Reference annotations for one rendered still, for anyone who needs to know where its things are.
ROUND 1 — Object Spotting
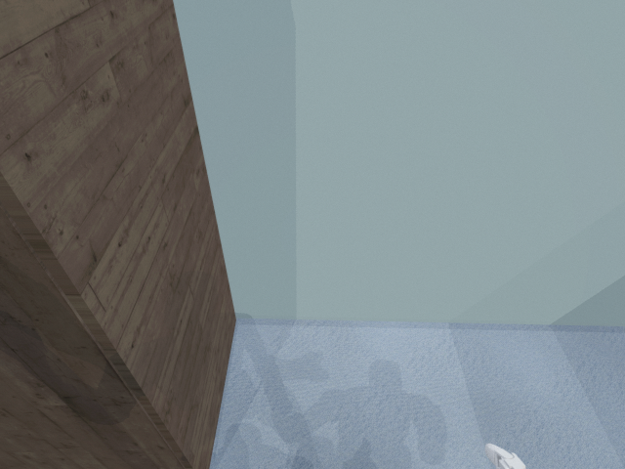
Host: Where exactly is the wardrobe door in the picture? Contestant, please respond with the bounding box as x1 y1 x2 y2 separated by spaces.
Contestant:
0 201 186 469

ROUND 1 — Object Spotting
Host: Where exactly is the right robot hand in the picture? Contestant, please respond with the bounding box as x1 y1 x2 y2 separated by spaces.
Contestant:
485 444 525 469

